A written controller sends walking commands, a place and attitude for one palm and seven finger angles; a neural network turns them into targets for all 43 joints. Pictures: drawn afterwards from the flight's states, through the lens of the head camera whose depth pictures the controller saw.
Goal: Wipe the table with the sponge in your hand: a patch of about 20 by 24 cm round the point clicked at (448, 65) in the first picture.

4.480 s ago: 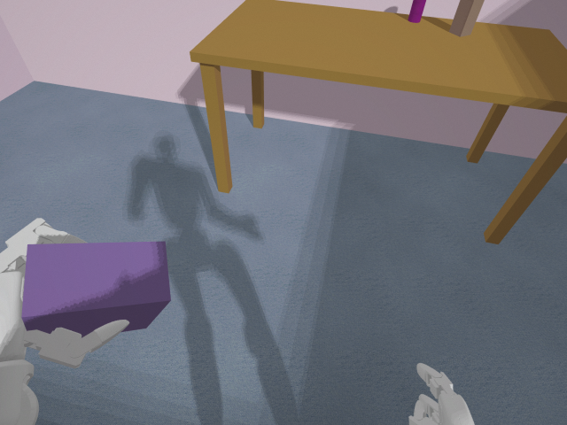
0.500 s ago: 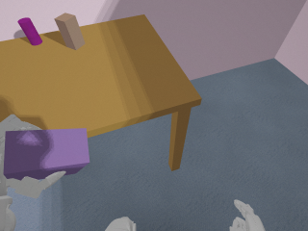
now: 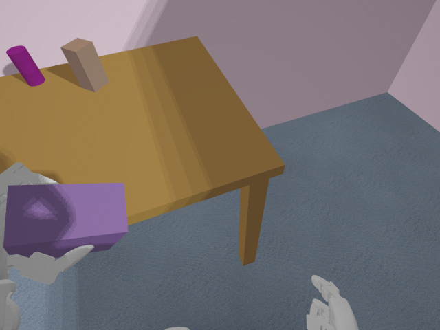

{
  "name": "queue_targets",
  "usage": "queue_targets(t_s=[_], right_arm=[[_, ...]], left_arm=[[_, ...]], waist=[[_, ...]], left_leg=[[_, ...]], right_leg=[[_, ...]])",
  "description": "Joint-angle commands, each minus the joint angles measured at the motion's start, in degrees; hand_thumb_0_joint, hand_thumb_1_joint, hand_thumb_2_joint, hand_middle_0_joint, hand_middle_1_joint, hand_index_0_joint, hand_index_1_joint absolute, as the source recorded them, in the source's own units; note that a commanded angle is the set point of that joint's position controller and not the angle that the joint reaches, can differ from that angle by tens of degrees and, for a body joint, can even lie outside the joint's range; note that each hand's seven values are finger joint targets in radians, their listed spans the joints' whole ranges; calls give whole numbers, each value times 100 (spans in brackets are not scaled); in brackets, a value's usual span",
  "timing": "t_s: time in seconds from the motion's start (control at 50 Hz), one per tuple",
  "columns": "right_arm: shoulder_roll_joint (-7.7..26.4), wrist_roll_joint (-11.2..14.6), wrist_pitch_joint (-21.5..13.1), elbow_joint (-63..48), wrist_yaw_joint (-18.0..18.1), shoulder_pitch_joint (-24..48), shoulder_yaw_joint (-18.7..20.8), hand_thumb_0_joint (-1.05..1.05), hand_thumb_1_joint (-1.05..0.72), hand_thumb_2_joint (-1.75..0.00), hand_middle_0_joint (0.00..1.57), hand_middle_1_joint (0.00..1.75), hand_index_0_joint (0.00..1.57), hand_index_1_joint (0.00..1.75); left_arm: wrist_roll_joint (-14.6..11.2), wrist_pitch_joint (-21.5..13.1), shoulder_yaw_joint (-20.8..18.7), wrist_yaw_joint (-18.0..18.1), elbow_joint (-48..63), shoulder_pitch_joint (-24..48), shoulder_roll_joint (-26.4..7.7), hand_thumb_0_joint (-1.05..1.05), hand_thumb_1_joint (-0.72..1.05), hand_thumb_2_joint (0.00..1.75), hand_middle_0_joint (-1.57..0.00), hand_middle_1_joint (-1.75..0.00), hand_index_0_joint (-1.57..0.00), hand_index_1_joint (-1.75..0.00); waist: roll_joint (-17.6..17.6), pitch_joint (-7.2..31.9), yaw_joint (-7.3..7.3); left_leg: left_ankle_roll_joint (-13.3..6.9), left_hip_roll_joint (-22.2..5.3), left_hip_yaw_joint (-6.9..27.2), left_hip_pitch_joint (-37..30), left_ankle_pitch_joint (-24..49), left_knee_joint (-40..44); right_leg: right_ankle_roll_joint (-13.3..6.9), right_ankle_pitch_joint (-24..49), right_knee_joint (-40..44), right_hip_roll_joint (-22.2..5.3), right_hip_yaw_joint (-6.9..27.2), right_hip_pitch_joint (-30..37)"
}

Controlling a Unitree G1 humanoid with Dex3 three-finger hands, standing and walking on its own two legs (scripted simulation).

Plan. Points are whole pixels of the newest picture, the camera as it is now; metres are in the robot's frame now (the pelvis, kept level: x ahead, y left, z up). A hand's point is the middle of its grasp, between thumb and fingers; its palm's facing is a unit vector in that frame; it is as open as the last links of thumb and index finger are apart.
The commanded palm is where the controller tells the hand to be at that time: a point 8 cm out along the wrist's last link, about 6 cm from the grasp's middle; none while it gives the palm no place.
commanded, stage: come to a stop and stand still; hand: left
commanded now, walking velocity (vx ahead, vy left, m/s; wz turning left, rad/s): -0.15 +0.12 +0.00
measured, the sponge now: (84, 222) +0.23 +0.20 +0.15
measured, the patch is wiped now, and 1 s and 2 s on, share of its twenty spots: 0.00 0.00 0.00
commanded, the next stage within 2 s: look again from close up in 0.82 s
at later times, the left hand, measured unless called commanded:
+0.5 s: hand out of the picture +0.16 +0.29 +0.15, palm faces +0.31 -0.86 -0.41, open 10.2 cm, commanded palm +0.11 +0.33 +0.18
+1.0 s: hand out of the picture +0.17 +0.31 +0.16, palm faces +0.42 -0.83 -0.36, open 10.2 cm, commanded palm +0.11 +0.33 +0.18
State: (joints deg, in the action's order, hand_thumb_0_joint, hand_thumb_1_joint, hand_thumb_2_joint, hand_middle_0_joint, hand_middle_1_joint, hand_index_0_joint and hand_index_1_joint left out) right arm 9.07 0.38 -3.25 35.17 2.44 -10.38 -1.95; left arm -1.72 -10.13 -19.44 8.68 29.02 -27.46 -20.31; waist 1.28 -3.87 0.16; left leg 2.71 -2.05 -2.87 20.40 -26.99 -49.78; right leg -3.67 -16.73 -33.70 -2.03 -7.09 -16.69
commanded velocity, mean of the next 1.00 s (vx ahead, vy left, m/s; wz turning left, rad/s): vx -0.01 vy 0.01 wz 0.00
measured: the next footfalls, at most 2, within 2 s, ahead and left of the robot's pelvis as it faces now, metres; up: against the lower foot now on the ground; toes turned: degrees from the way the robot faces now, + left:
left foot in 0.26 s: +0.02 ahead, +0.15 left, +0.00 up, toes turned +5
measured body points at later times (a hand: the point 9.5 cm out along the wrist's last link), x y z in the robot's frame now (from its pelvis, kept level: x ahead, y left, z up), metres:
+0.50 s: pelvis -0.06 +0.06 +0.00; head -0.05 +0.06 +0.44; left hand +0.14 +0.33 +0.17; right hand +0.09 -0.16 -0.08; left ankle -0.02 +0.14 -0.73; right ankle +0.01 -0.08 -0.73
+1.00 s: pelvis -0.05 +0.05 +0.01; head -0.06 +0.06 +0.46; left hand +0.14 +0.35 +0.18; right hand +0.13 -0.17 -0.06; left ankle -0.02 +0.14 -0.73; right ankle +0.01 -0.07 -0.73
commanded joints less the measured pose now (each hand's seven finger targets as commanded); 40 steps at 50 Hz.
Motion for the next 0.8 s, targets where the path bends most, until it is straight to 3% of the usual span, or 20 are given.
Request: queue_targets(t_s=[0.0, 0.1, 0.16, 0.18, 0.2, 0.22, 0.24, 0.26, 0.28, 0.3, 0.32, 0.38, 0.4, 0.42, 0.44, 0.48, 0.5, 0.54, 0.66, 0.78], right_arm=[[482, -43, -156, -972, 177, 626, 134, 0, -90, -90, 20, 30, 20, 30], [622, -63, 28, -1104, 216, 585, 276, 0, -90, -90, 20, 30, 20, 30], [707, -78, 75, -1131, 218, 348, 345, 0, -90, -90, 20, 30, 20, 30], [734, -257, -587, -894, 214, -408, 554, 0, -90, -90, 20, 30, 20, 30], [904, 0, -640, -433, 239, -230, 751, 0, -90, -90, 20, 30, 20, 30], [886, -34, -719, -684, 72, -181, 630, 0, -90, -90, 20, 30, 20, 30], [921, 123, -776, -898, -13, -160, 588, 0, -90, -90, 20, 30, 20, 30], [974, 147, -761, -910, -122, -148, 573, 0, -90, -90, 20, 30, 20, 30], [996, 151, -770, -1068, -274, -56, 559, 0, -90, -90, 20, 30, 20, 30], [901, 167, -829, -1154, -384, 89, 526, 0, -90, -90, 20, 30, 20, 30], [933, 171, -843, -1214, -445, 112, 503, 0, -90, -90, 20, 30, 20, 30], [1027, 181, -902, -1281, -412, 123, 440, 0, -90, -90, 20, 30, 20, 30], [1082, 164, -874, -1277, -356, 159, 419, 0, -90, -90, 20, 30, 20, 30], [978, 148, -888, -1312, -290, 221, 375, 0, -90, -90, 20, 30, 20, 30], [972, 119, -907, -1322, -227, 227, 351, 0, -90, -90, 20, 30, 20, 30], [947, 103, -937, -1287, -172, 226, 350, 0, -90, -90, 20, 30, 20, 30], [968, 80, -932, -1266, -153, 268, 347, 0, -90, -90, 20, 30, 20, 30], [882, 81, -988, -1222, -171, 210, 337, 0, -90, -90, 20, 30, 20, 30], [860, 50, -1086, -1107, -216, 174, 283, 0, -90, -90, 20, 30, 20, 30], [887, 4, -947, -1088, -109, 134, 292, 0, -90, -90, 20, 30, 20, 30]], left_arm=[[15, -344, -982, 242, 1005, 202, -1103, 0, 10, 130, -120, -160, -120, -160], [39, -292, -913, 269, 1313, -168, -1029, 0, 10, 130, -120, -160, -120, -160], [54, -271, -888, 294, 1565, -219, -1021, 0, 10, 130, -120, -160, -120, -160], [663, -889, -3989, 228, 2227, 5954, -5256, 0, 10, 130, -120, -160, -120, -160], [284, -745, -3084, 101, -205, 4363, -3677, 0, 10, 130, -120, -160, -120, -160], [207, -664, -1616, -160, -1004, 2827, -1991, 0, 10, 130, -120, -160, -120, -160], [37, -729, -1269, -310, -596, 2337, -1692, 0, 10, 130, -120, -160, -120, -160], [-69, -731, -897, -359, -538, 1440, -1263, 0, 10, 130, -120, -160, -120, -160], [-71, -766, -488, -385, 228, 1104, -867, 0, 10, 130, -120, -160, -120, -160], [-82, -763, -201, -424, 556, 862, -516, 0, 10, 130, -120, -160, -120, -160], [-58, -744, -166, -394, 846, 767, -570, 0, 10, 130, -120, -160, -120, -160], [-4, -658, -730, -219, 846, 796, -1103, 0, 10, 130, -120, -160, -120, -160], [5, -640, -1194, -141, 896, 997, -1545, 0, 10, 130, -120, -160, -120, -160], [-4, -668, -1082, -163, 840, 1239, -1318, 0, 10, 130, -120, -160, -120, -160], [8, -689, -1214, -151, 789, 1459, -1412, 0, 10, 130, -120, -160, -120, -160], [50, -701, -1158, -166, 627, 1781, -1330, 0, 10, 130, -120, -160, -120, -160], [72, -699, -1289, -162, 723, 2057, -1542, 0, 10, 130, -120, -160, -120, -160], [103, -713, -991, -214, 627, 2175, -1228, 0, 10, 130, -120, -160, -120, -160], [145, -649, -433, -277, 312, 1715, -675, 0, 10, 130, -120, -160, -120, -160], [141, -567, -497, -253, -5, 1633, -774, 0, 10, 130, -120, -160, -120, -160]], waist=[[-1010, 1392, -26], [-1018, 1475, 44], [-806, 1553, -40], [-1170, 458, 302], [-27, 845, 177], [876, 1377, 186], [1015, 1407, 262], [1280, 1435, 251], [1609, 1303, 264], [1548, 1170, 286], [1218, 977, 280], [-182, 743, 260], [-99, 646, 239], [-47, 533, 201], [117, 427, 191], [444, 307, 172], [724, 346, 172], [906, 545, 168], [239, 343, 161], [-116, 283, 134]], left_leg=[[28, 55, 154, 529, -173, -362], [-63, 103, -4, 89, 232, 756], [-90, 125, -50, -584, 1195, 2037], [11, 233, -511, 569, 1397, 1986], [-272, -293, 438, -554, 1715, 2270], [-276, -163, 40, -1088, 2244, 2499], [-338, -294, 35, -1273, 2632, 2471], [-445, -447, 291, -1270, 2875, 2587], [-539, -635, 541, -1025, 2946, 2732], [-625, -820, 688, -882, 2844, 2939], [-677, -907, 665, -446, 2319, 3064], [-555, -678, 442, 422, 512, 3018], [-513, -590, 421, 501, -6, 3181], [-539, -591, 482, 608, -581, 3353], [-577, -630, 586, 736, -940, 3517], [-604, -607, 576, 875, -1241, 3597], [-604, -651, 607, 737, -1271, 3662], [-623, -618, 538, 619, -1173, 3570], [-467, -401, 547, 270, -1054, 3516], [-387, -197, 416, -180, -424, 3360]], right_leg=[[-344, 5687, 691, -1661, 1207, 1635], [-394, 4657, 848, -1624, 1190, 1500], [-160, 3420, 722, -1306, 983, 1243], [24, 3250, 1032, -962, 1414, 500], [-398, 2499, 458, -1404, 1427, 156], [-303, 2246, 143, -832, 1439, 244], [8, 1801, 233, -546, 1161, 350], [141, 1294, 149, -388, 910, 353], [218, 847, -90, -258, 697, 395], [269, 277, -357, -129, 502, 376], [289, -22, -425, -80, 428, 529], [287, 150, 102, -114, 543, 1029], [289, -141, 199, -99, 589, 963], [293, -463, 256, -101, 587, 874], [302, -566, 247, -46, 616, 877], [274, -522, 164, 33, 644, 941], [276, -463, 123, 65, 646, 881], [271, -219, 85, 117, 602, 1090], [268, -486, 803, 168, 876, 695], [251, -643, 1444, 123, 1229, 285]])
